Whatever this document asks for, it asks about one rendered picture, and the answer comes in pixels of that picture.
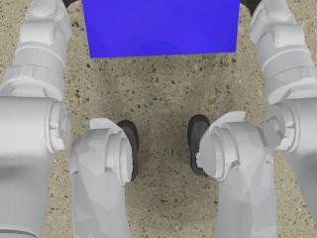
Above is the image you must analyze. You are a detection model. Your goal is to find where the robot right forearm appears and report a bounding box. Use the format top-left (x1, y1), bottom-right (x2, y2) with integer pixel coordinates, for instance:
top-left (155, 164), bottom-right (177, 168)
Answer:
top-left (249, 0), bottom-right (317, 105)

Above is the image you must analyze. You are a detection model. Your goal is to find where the left robot hand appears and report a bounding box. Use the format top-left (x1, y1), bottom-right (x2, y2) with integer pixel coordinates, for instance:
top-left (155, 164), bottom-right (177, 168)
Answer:
top-left (62, 0), bottom-right (78, 10)

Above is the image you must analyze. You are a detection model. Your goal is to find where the right robot hand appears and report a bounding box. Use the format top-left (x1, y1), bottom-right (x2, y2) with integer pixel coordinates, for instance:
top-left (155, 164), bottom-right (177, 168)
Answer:
top-left (240, 0), bottom-right (262, 17)

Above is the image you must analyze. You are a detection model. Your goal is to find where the right robot upper arm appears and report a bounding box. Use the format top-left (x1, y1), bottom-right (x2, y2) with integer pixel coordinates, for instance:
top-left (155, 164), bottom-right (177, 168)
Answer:
top-left (264, 97), bottom-right (317, 226)

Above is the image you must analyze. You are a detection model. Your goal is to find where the carton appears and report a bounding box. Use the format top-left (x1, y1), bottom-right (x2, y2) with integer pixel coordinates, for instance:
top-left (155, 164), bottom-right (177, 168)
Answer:
top-left (81, 0), bottom-right (241, 59)

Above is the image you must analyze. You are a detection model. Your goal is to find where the robot left thigh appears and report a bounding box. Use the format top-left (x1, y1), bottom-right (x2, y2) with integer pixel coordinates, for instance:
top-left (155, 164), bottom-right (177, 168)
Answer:
top-left (70, 128), bottom-right (133, 238)

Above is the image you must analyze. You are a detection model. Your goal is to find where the robot left forearm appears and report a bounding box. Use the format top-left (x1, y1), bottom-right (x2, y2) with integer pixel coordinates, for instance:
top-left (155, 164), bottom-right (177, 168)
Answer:
top-left (0, 0), bottom-right (72, 101)

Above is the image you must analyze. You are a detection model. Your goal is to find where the left robot upper arm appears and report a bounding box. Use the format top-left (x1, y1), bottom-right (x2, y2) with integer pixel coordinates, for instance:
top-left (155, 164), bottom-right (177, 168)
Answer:
top-left (0, 96), bottom-right (71, 238)

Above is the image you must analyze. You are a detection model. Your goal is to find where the robot right thigh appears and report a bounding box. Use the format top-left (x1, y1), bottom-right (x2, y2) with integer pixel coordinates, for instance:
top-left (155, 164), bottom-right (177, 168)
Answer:
top-left (204, 121), bottom-right (277, 238)

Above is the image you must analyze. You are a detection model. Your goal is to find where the robot thigh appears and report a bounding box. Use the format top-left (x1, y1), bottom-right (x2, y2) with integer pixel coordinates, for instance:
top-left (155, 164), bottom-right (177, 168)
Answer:
top-left (204, 121), bottom-right (277, 238)
top-left (70, 128), bottom-right (133, 238)

